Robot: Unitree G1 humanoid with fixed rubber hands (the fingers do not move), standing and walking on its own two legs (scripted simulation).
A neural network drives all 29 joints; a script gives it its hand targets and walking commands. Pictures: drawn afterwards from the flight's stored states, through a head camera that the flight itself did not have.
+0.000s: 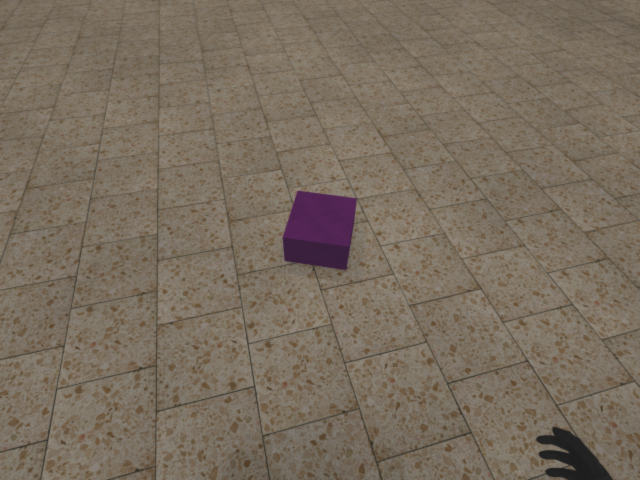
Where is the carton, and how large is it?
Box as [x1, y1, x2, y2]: [283, 191, 356, 269]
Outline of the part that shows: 297,191 283,235 285,260 345,269 352,231 356,198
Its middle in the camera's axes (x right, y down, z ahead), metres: +0.00 -0.03 +1.59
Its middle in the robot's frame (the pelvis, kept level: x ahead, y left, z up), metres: +1.15 +0.06 -0.69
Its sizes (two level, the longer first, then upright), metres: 0.269 0.252 0.144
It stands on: the floor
